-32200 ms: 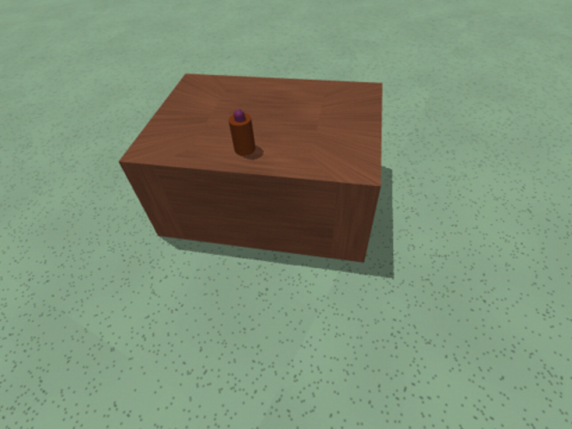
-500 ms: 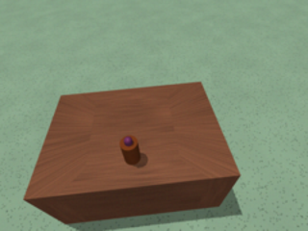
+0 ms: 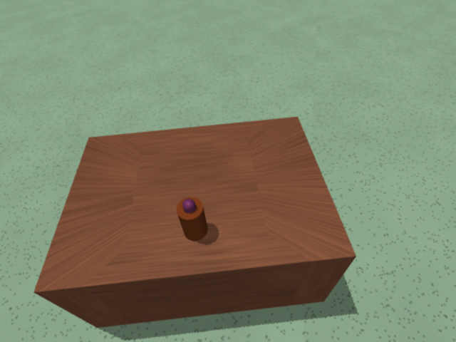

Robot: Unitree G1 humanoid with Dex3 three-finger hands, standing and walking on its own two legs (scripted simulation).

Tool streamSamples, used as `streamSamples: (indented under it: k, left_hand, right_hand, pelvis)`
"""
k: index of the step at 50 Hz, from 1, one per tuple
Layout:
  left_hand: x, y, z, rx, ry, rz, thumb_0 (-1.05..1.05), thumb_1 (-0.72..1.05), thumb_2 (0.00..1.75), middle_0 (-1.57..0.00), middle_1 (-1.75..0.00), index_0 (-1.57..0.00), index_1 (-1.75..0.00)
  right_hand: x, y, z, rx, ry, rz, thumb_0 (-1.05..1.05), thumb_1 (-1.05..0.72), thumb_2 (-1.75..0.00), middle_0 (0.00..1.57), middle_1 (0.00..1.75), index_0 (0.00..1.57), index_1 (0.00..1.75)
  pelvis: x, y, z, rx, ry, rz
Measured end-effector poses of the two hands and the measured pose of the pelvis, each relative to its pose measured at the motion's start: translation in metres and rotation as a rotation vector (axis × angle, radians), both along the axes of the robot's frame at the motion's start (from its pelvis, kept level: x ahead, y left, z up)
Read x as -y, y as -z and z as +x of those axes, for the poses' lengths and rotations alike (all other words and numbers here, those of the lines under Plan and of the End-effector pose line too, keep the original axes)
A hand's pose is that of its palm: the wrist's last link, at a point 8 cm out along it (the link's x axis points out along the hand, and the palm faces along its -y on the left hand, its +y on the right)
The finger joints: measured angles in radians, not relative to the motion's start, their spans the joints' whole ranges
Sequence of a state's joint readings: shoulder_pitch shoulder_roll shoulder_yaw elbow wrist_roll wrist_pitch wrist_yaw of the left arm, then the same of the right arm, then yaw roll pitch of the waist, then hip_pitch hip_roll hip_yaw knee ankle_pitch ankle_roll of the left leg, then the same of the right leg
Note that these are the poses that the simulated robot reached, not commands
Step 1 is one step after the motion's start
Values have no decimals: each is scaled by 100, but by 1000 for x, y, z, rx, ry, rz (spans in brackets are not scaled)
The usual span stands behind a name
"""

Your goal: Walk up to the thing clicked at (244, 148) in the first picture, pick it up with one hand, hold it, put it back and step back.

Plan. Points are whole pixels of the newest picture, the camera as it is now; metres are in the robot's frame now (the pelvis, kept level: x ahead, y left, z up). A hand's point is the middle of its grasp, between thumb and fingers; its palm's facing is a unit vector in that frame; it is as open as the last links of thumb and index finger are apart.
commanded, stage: step back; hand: left
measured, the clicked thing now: (192, 216) +0.51 +0.15 -0.25
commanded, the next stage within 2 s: none
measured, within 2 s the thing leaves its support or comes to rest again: neither
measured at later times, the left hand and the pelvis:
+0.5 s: hand out of the picture +0.02 +0.28 -0.17, palm faces +0.03 -0.91 -0.41, open 7.4 cm; pelvis -0.09 +0.00 -0.03, yaw +4 degrees
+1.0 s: hand out of the picture -0.10 +0.27 -0.16, palm faces -0.06 -0.91 -0.41, open 7.4 cm; pelvis -0.19 +0.01 -0.02, yaw -2 degrees
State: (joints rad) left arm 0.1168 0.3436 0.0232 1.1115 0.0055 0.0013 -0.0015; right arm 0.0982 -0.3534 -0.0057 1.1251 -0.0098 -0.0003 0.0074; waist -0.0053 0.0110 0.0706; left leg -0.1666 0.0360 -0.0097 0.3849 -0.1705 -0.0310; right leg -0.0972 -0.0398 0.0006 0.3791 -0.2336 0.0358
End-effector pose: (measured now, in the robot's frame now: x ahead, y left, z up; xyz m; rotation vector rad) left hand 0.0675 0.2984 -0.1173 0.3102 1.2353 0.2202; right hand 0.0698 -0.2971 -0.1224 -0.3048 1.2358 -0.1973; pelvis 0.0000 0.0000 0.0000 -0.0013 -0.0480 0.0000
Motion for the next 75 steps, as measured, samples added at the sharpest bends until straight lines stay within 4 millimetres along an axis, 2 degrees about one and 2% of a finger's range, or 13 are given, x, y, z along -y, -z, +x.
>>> streamSamples:
  k: [8, 15, 21, 26, 32, 39, 46, 51, 56, 60, 64, 70, 75]
  left_hand:
    - [-9, 6, -9, 2, 8, 56, 1, 90, 90, -21, -30, -21, -30]
    - [2, 6, -47, -24, 17, 76, 1, 90, 90, -21, -30, -21, -30]
    - [-5, 3, -58, -3, 20, 78, 1, 90, 90, -21, -30, -21, -30]
    - [-24, 19, -56, 103, 1, 59, 1, 90, 90, -21, -30, -21, -30]
    - [-28, 21, -79, 77, -17, 9, 1, 90, 90, -21, -30, -21, -30]
    - [-29, 16, -119, 41, 12, 16, 1, 90, 90, -21, -30, -21, -30]
    - [-23, 15, -156, 4, 59, 66, 1, 90, 90, -21, -30, -21, -30]
    - [-15, -2, -179, 30, 67, 71, 1, 90, 90, -21, -30, -21, -30]
    - [-19, -15, -187, 84, 63, 82, 1, 90, 90, -21, -30, -21, -30]
    - [-28, -13, -193, 141, 71, 83, 1, 90, 90, -21, -30, -21, -30]
    - [-43, 3, -208, 188, 64, 59, 1, 90, 90, -21, -30, -21, -30]
    - [-54, 16, -252, 128, 33, 11, 1, 90, 90, -21, -30, -21, -30]
    - [-60, 14, -299, 78, 25, 0, 1, 90, 90, -21, -30, -21, -30]
  right_hand:
    - [19, 9, -3, 14, -3, -16, 0, -90, -89, 20, 30, 21, 30]
    - [38, 20, -14, 18, -21, -32, 1, -91, -89, 20, 30, 21, 30]
    - [28, 18, -45, -17, -36, -38, 0, -91, -89, 20, 30, 20, 30]
    - [9, 19, -78, -75, -84, -81, 0, -91, -89, 20, 30, 20, 30]
    - [-13, -6, -111, -63, -89, -81, 1, -90, -89, 20, 30, 21, 30]
    - [-13, -13, -117, 26, -62, -97, 1, -90, -89, 21, 30, 21, 30]
    - [-2, 11, -131, 120, -25, -46, 0, -90, -89, 20, 30, 21, 30]
    - [-6, 16, -159, 84, -4, -3, 1, -91, -89, 20, 30, 21, 30]
    - [-7, 13, -195, 41, -24, -12, 1, -90, -89, 20, 30, 21, 30]
    - [-10, 16, -224, 6, -45, -48, 1, -90, -89, 20, 30, 21, 30]
    - [-21, 16, -252, -2, -71, -83, 1, -91, -89, 20, 30, 21, 30]
    - [-38, -7, -297, 8, -70, -95, 1, -90, -89, 20, 30, 21, 30]
    - [-37, -25, -314, 48, -63, -120, 1, -90, -89, 21, 30, 21, 30]
  pelvis:
    - [10, 13, -32, -15, -2, 7]
    - [18, 21, -56, -14, -2, 25]
    - [7, 18, -75, -50, -27, 14]
    - [-6, 29, -99, -43, -74, 0]
    - [-17, 14, -121, -29, -66, -29]
    - [-21, 11, -146, -35, -12, -18]
    - [-13, 25, -178, -3, 42, -15]
    - [-9, 17, -198, -5, 43, 12]
    - [-15, 11, -220, -35, 26, 28]
    - [-24, 16, -243, -36, -3, 8]
    - [-37, 28, -271, -17, -38, -5]
    - [-47, 19, -304, 6, -25, -21]
    - [-48, 10, -331, -24, 15, -36]
